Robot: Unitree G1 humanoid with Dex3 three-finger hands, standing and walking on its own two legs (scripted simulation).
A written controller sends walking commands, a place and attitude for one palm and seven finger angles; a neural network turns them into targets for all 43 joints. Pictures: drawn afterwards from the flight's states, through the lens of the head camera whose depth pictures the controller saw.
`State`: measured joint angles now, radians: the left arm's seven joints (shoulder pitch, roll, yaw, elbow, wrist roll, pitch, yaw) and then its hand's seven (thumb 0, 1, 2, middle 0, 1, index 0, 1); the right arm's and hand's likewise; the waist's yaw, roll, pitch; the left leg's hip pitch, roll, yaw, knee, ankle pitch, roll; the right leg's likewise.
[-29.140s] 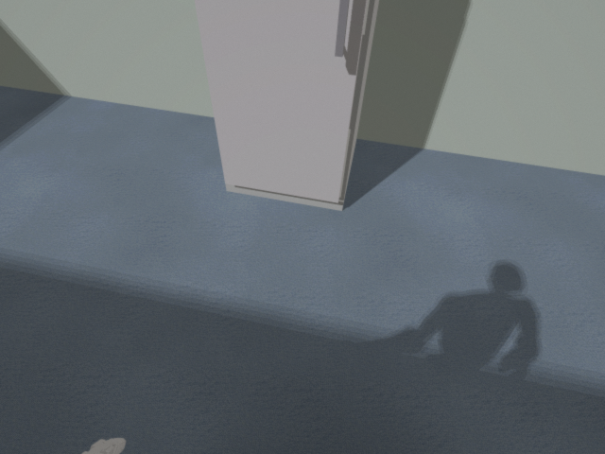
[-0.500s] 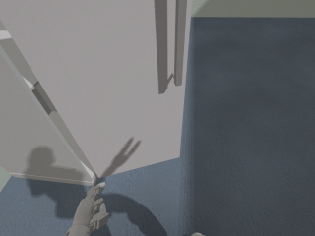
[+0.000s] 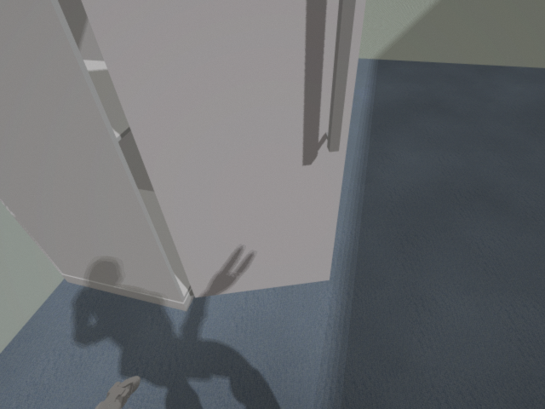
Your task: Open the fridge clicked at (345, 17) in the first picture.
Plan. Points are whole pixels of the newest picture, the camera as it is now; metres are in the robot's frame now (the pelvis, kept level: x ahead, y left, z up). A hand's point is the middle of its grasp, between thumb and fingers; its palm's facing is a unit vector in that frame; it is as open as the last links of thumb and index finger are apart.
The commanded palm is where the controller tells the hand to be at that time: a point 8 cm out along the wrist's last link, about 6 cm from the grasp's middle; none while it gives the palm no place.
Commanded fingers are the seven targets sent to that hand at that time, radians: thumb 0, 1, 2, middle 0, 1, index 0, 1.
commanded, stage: stop stepping back and stand still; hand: right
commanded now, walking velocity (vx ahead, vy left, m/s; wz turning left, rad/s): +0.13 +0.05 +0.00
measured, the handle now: (339, 46) +0.74 -0.10 +0.25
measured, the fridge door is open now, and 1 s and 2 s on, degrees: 68 68 68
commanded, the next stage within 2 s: let the arm hang, fingers relaxed in 0.28 s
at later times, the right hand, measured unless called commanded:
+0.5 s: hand (504, 370) +0.20 -0.29 +0.01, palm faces +0.24 +0.86 -0.44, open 7.4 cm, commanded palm none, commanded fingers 0.00 -0.90 -0.90 0.20 0.30 0.20 0.30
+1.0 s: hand out of the picture -0.05 -0.23 -0.16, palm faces -0.01 +0.97 -0.24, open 7.3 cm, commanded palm none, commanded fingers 0.00 -0.90 -0.90 0.20 0.30 0.20 0.30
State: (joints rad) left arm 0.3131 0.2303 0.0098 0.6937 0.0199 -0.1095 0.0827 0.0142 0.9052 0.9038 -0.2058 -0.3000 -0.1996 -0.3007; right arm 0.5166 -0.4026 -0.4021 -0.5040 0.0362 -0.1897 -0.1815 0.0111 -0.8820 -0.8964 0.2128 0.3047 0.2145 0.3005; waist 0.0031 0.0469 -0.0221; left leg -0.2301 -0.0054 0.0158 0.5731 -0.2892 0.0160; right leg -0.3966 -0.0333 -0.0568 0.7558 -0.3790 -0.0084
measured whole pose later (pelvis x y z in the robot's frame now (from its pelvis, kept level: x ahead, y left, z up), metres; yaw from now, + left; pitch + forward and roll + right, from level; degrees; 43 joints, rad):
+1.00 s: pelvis +0.00 -0.03 +0.01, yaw -2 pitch +0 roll +1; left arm 0.26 0.16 0.01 1.13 0.02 0.03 0.03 0.01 0.91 0.90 -0.20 -0.30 -0.20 -0.30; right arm 0.30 -0.23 0.01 1.16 -0.01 0.02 -0.03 0.00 -0.92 -0.90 0.20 0.30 0.20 0.30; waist 0.01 0.00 0.10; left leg -0.20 -0.01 -0.03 0.41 -0.21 -0.02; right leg -0.29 0.01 -0.04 0.43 -0.15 -0.04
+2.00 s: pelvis +0.03 -0.04 +0.02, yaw +0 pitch -1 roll +0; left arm 0.21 0.15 0.01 1.17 0.02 0.00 0.03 0.00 0.91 0.90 -0.20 -0.30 -0.20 -0.30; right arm 0.24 -0.17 0.02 1.16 -0.01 0.00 -0.04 0.00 -0.90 -0.90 0.20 0.30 0.20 0.30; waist 0.01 0.02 0.06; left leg -0.12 0.02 -0.07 0.38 -0.25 -0.04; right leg -0.19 0.04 -0.08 0.39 -0.20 -0.06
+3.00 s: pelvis +0.03 -0.04 +0.02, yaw +1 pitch -1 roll +0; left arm 0.21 0.15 0.01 1.16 0.01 0.00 0.03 0.00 0.91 0.90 -0.20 -0.30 -0.20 -0.30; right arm 0.25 -0.17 0.02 1.15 -0.01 0.00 -0.04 0.00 -0.90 -0.90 0.20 0.30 0.20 0.30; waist 0.01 0.02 0.05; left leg -0.12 0.02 -0.08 0.38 -0.24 -0.04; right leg -0.18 0.03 -0.09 0.38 -0.19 -0.06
